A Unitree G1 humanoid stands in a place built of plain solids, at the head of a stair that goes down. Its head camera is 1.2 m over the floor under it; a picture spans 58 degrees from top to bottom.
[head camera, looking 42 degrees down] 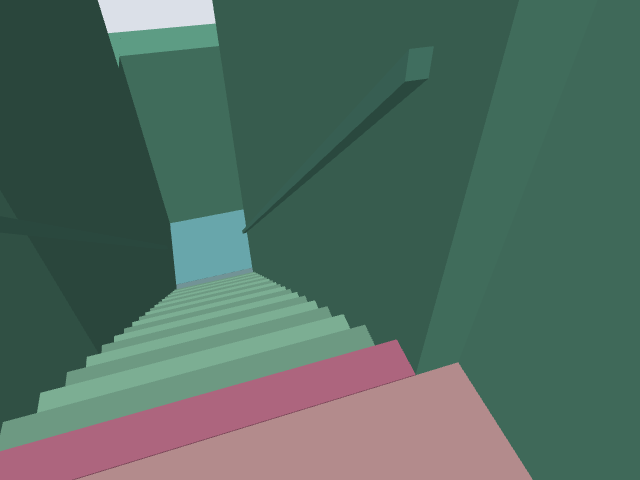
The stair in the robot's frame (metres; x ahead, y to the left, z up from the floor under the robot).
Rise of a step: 0.21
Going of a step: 0.23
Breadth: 1.30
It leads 18 degrees to the left of straight ahead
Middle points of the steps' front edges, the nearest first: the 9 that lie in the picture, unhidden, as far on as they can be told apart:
0.64 0.37 0.00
0.86 0.44 -0.21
1.09 0.51 -0.42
1.31 0.58 -0.64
1.53 0.65 -0.85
1.75 0.72 -1.06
1.97 0.79 -1.27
2.19 0.86 -1.49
2.41 0.93 -1.70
